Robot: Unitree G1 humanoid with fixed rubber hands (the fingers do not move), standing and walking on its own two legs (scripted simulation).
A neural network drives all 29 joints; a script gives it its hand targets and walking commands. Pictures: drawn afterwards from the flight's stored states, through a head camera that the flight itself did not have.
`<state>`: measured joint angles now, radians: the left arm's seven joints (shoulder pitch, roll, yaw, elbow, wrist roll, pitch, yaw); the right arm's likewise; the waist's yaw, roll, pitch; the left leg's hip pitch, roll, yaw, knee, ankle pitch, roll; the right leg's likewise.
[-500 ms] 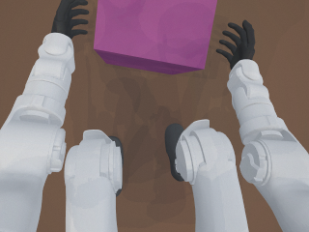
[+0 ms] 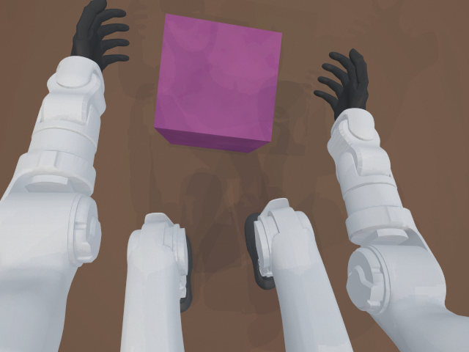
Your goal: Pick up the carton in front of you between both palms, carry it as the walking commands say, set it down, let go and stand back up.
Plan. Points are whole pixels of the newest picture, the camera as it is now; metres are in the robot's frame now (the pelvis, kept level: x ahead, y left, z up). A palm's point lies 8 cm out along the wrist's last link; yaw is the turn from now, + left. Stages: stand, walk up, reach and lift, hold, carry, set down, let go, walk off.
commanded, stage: set down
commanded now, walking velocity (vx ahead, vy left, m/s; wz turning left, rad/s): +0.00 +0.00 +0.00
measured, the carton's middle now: (216, 98) +0.54 -0.01 -0.33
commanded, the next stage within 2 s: let go in 0.58 s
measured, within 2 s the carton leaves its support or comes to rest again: neither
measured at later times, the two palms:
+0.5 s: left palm out of the picture +0.55 +0.19 +0.03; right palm (425, 71) +0.46 -0.20 +0.04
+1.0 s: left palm out of the picture +0.42 +0.21 +0.15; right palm out of the picture +0.38 -0.22 +0.17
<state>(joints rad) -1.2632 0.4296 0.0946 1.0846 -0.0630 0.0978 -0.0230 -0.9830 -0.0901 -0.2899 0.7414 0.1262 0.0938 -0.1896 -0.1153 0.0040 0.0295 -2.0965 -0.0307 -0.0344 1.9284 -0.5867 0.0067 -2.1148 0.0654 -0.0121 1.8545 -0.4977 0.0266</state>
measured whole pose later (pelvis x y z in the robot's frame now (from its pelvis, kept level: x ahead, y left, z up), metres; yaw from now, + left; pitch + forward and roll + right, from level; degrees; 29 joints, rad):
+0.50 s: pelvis +0.02 +0.01 +0.13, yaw +1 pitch +46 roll -3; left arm -1.11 0.38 0.15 0.96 0.02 0.16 -0.07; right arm -0.82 -0.05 -0.34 0.63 0.07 0.14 -0.13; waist -0.13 0.03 -0.12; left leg -1.76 -0.05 -0.04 1.43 -0.46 0.02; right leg -1.77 0.04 0.02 1.36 -0.40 0.03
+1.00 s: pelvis +0.08 -0.01 +0.26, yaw +4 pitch +30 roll +1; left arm -0.41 0.18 0.19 0.65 0.08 0.07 0.04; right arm -0.26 -0.14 -0.16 0.54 -0.04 0.05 0.06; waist -0.08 -0.01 -0.09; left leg -1.04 -0.05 -0.06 0.85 -0.33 -0.01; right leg -1.07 0.03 0.03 0.85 -0.30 -0.01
